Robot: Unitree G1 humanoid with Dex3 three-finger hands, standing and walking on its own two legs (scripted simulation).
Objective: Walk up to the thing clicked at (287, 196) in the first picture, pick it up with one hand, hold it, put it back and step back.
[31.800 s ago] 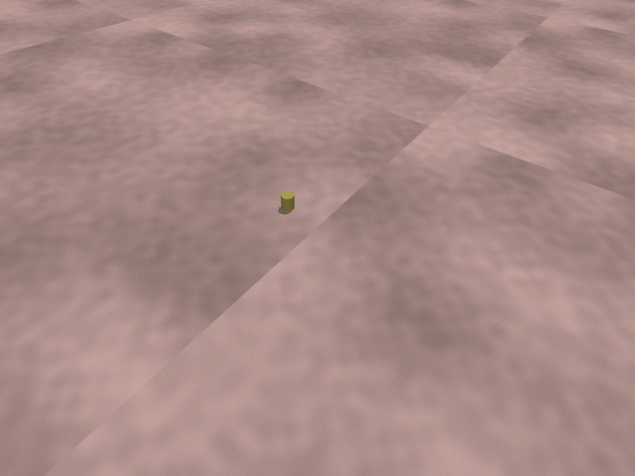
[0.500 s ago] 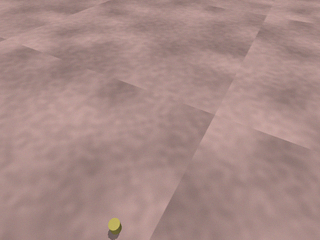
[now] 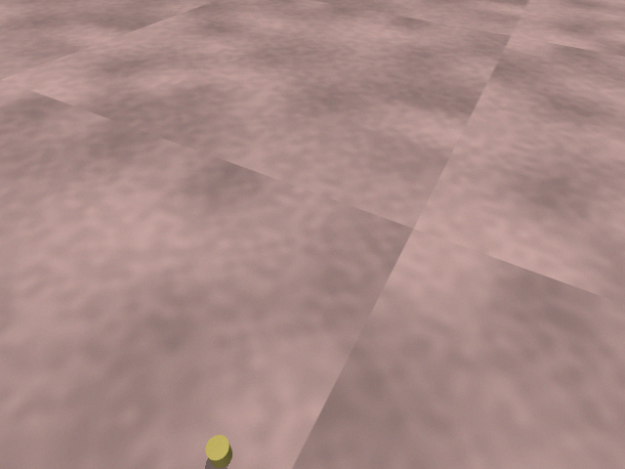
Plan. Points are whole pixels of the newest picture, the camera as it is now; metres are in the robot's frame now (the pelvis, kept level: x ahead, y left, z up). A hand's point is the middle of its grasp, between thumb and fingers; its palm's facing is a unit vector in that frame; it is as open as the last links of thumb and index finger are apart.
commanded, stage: stand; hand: left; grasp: from above
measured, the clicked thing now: (219, 451) +0.38 +0.24 -0.74
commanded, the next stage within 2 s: step back in 0.66 s
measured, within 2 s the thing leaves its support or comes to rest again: neither
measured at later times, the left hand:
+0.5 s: hand out of the picture +0.00 +0.19 -0.18, palm faces +0.02 -0.97 -0.23, open 7.4 cm
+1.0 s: hand out of the picture +0.04 +0.25 -0.16, palm faces -0.02 -0.89 -0.45, open 7.4 cm
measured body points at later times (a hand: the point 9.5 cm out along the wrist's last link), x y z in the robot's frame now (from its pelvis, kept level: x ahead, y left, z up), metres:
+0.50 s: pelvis +0.00 +0.00 +0.00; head +0.00 +0.00 +0.45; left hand +0.00 +0.24 -0.16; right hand +0.00 -0.24 -0.16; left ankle +0.00 +0.13 -0.75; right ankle -0.01 -0.14 -0.75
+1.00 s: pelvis -0.06 -0.03 -0.02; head -0.01 -0.05 +0.42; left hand +0.04 +0.30 -0.13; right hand +0.06 -0.36 -0.15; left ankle -0.05 +0.12 -0.70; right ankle -0.01 -0.14 -0.75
